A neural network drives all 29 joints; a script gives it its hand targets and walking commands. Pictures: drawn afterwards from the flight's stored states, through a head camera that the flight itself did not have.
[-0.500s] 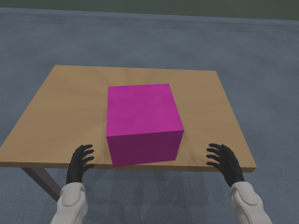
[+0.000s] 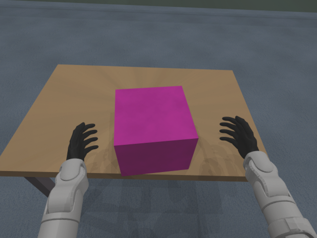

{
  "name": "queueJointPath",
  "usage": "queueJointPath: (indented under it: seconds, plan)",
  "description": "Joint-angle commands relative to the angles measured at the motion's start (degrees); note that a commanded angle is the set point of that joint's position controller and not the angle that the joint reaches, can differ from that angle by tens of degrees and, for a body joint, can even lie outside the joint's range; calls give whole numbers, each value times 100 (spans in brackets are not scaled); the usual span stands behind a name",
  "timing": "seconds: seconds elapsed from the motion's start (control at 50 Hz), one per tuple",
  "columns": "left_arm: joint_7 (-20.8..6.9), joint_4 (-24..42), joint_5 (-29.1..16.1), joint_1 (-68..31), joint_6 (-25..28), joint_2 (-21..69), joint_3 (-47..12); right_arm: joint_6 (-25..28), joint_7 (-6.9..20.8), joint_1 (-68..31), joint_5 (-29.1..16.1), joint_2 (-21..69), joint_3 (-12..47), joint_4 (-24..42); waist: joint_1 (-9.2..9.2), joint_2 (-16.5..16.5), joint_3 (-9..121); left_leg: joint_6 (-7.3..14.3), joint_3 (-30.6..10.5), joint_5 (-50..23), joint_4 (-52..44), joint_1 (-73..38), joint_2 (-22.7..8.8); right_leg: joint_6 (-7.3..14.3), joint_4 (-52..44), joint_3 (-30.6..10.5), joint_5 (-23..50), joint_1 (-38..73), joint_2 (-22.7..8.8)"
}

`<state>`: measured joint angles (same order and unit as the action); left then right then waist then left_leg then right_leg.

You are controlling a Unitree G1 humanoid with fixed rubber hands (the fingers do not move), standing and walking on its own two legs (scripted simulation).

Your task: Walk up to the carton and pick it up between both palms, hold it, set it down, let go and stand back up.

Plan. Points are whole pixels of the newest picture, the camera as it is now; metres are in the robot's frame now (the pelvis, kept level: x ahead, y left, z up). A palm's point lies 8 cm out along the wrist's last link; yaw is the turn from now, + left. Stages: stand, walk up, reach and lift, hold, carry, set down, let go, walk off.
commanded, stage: reach and lift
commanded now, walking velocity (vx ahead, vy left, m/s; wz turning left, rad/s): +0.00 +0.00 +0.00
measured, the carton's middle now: (152, 130) +0.44 +0.04 -0.01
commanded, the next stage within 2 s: none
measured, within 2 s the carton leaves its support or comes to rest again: neither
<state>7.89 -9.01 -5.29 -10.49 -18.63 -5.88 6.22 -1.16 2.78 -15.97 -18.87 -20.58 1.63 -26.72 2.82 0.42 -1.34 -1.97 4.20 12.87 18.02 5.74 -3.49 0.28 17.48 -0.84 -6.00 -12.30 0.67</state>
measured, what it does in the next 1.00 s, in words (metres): stands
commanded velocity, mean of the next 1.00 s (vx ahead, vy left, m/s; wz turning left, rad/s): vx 0.00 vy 0.00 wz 0.00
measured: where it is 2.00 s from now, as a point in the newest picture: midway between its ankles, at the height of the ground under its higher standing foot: outside the picture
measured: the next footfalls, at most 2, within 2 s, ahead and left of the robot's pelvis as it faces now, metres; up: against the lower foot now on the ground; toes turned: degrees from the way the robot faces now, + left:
none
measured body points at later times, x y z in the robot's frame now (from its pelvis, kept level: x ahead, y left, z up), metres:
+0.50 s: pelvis +0.00 +0.00 +0.00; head +0.04 +0.00 +0.45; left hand +0.37 +0.23 +0.09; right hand +0.44 -0.19 +0.10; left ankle -0.04 +0.13 -0.75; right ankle +0.03 -0.12 -0.75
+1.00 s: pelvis +0.00 -0.01 +0.00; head +0.06 +0.00 +0.44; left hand +0.42 +0.23 +0.10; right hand +0.49 -0.17 +0.11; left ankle -0.04 +0.14 -0.75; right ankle +0.03 -0.12 -0.75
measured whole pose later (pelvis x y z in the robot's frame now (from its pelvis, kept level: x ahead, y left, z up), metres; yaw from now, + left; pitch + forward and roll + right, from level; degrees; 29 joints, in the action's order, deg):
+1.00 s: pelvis +0.00 -0.01 +0.00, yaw +2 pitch +12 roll -1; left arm 6.5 -48.8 -7.2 -48.8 -11.8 -11.0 5.8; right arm -1.8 0.8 -56.0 -19.8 -22.2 3.7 -65.6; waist 5.6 0.0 6.4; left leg -2.8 1.2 12.9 22.5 21.8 -4.4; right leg 0.7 17.0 1.9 -4.3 -25.1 1.2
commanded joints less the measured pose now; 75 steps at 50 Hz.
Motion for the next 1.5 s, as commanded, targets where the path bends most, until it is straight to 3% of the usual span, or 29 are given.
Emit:
queueJointPath:
  seconds: [0.0, 0.06, 0.12, 0.2, 0.26, 0.28, 0.34, 0.4, 0.46, 0.5, 0.56, 0.62, 0.66, 0.7, 0.78, 0.84, 0.88, 0.9, 0.96, 0.98, 1.06, 1.2, 1.26, 1.32, 1.38, 1.48]
  plan:
    - [-40, 996, 7, -1830, 87, -536, 153, 122, 1, -2075, -111, -1027, -354, 861, 63, 123, 1993, 50, -42, -1753, -101, 38, 448, 114, 59, -82, 1269, 1397, 274]
    - [-29, 1237, -20, -2085, -35, -611, 175, 58, 15, -2357, -148, -1162, -401, 862, 24, 117, 2360, -10, -39, -2088, 28, -109, 447, 102, 79, -30, 1533, 1420, 321]
    - [-95, 962, -41, -2307, -125, -703, 277, -16, -27, -2721, -162, -1204, -374, 727, 55, 245, 2436, 10, -35, -2068, 35, 160, 466, 35, 147, -53, 1825, 1616, 300]
    - [-84, 792, -65, -2825, -244, -762, 228, -126, -23, -3234, -217, -1252, -379, 432, 67, 47, 2539, -29, -58, -1940, 54, 202, 423, 57, 161, -24, 1629, 1495, 287]
    - [-82, 647, -162, -3126, -260, -848, 285, -174, -27, -3631, -244, -1289, -307, 420, 155, 239, 2741, 4, -28, -1933, 67, 335, 441, -6, 197, -7, 1693, 1562, 303]
    - [-104, 417, -160, -3145, -275, -836, 255, -224, -33, -3642, -228, -1269, -282, 184, 95, 329, 2641, 15, -53, -1909, 61, 360, 431, -27, 199, -5, 1753, 1558, 310]
    - [-136, 330, -135, -3453, -291, -959, 331, -277, -72, -3961, -271, -1314, -241, 17, 159, 262, 2968, -5, -35, -2035, 96, 436, 428, -49, 259, -22, 1973, 1700, 287]
    - [-85, 376, -127, -3928, -293, -1039, 267, -288, -71, -4357, -289, -1386, -318, -127, 144, -25, 3228, -113, -55, -2230, 191, 370, 409, -2, 284, 41, 1934, 1623, 318]
    - [-93, -184, -139, -4131, -334, -1007, 231, -384, -61, -4581, -264, -1381, -279, -703, 105, 44, 3045, -102, -88, -2121, 206, 422, 384, -4, 220, 72, 1855, 1491, 310]
    - [-89, -328, -271, -4525, -276, -1144, 211, -375, -91, -4996, -194, -1409, -315, -641, 120, 238, 3388, -62, -67, -1955, 213, 584, 405, -85, 273, 72, 1917, 1518, 293]
    - [-88, -598, -304, -4851, -171, -1282, 194, -336, -142, -5341, -214, -1358, -262, -748, 175, 279, 3581, -40, -36, -2009, 240, 805, 418, -142, 382, 42, 2187, 1733, 265]
    - [-83, -1071, -301, -5225, -114, -1380, 218, -404, -166, -5629, -213, -1351, -231, -1349, 202, 255, 3573, -65, -39, -1975, 233, 926, 411, -144, 391, 62, 2172, 1742, 262]
    - [-43, -1019, -387, -5500, -11, -1389, 142, -361, -161, -5864, -232, -1362, -248, -1328, 240, 196, 3892, -111, -59, -2108, 272, 868, 392, -143, 408, 126, 2129, 1671, 292]
    - [-35, -1413, -342, -5579, 18, -1369, 145, -356, -172, -6028, -231, -1353, -165, -1574, 242, 223, 3923, -147, -79, -2377, 383, 808, 379, -144, 425, 142, 2426, 1639, 313]
    - [-77, -2198, -382, -6047, 99, -1429, 49, -396, -180, -6492, -228, -1331, -158, -2247, 242, 212, 3774, -131, -81, -1958, 279, 1174, 358, -144, 415, 138, 2057, 1555, 260]
    - [-11, -2204, -352, -6213, 392, -1456, 42, -200, -185, -6534, -225, -1275, -130, -2318, 266, 143, 4208, -188, -63, -2347, 417, 1054, 370, -151, 460, 152, 2381, 1598, 282]
    - [-65, -2829, -197, -5976, 521, -1318, 54, -121, -179, -6355, -151, -1178, -20, -2934, 262, 224, 3939, -189, -74, -2466, 452, 1032, 345, -131, 430, 187, 2403, 1556, 299]
    - [-93, -2925, -187, -5947, 648, -1323, 71, -27, -182, -6345, -127, -1157, -34, -2942, 276, 238, 3890, -177, -68, -2331, 427, 1174, 357, -137, 421, 182, 2276, 1567, 279]
    - [-181, -3375, -91, -5707, 1222, -1154, 71, 370, -218, -6071, -52, -915, 114, -3194, 279, 298, 3869, -169, -56, -2465, 475, 1394, 376, -185, 524, 179, 2532, 1710, 238]
    - [-212, -3213, -80, -5795, 1475, -1178, 84, 554, -234, -6055, -71, -858, 106, -3115, 275, 187, 4108, -201, -27, -2567, 503, 1456, 395, -205, 549, 169, 2739, 1789, 206]
    - [-241, -3834, 27, -5763, 2319, -1088, 105, 1156, -248, -6019, 77, -772, 110, -3452, 255, 215, 4151, -264, 1, -2487, 587, 1795, 366, -181, 695, 203, 2674, 1701, 211]
    - [-82, -4623, -463, -6292, 3538, -1053, -238, 1855, -285, -6407, 97, -769, 51, -3640, 167, -67, 5195, -426, 4, -2470, 1144, 2070, 297, -46, 1029, 244, 2238, 702, 209]
    - [-82, -5396, -583, -6262, 3815, -1027, -345, 1966, -308, -6365, 53, -765, 144, -4271, 99, -11, 5132, -435, -23, -2282, 1315, 2253, 275, -26, 1165, 281, 1943, 326, 214]
    - [-12, -5446, -850, -6446, 4078, -966, -541, 2135, -271, -6571, -47, -841, 238, -4134, 159, 55, 5784, -515, -20, -2673, 1657, 2068, 217, 8, 1346, 385, 1861, -209, 322]
    - [-42, -5552, -887, -6502, 4141, -1098, -446, 2211, -303, -6670, -73, -859, 294, -4072, 130, 239, 6045, -491, 18, -2778, 1857, 2425, 278, -71, 1610, 345, 2373, 10, 326]
    - [-128, -5870, -807, -6346, 4073, -1146, -229, 2139, -268, -6636, -338, -630, 719, -4275, 335, 510, 5757, -332, 95, -2450, 1757, 3098, 325, -163, 1808, 204, 2499, 473, 240]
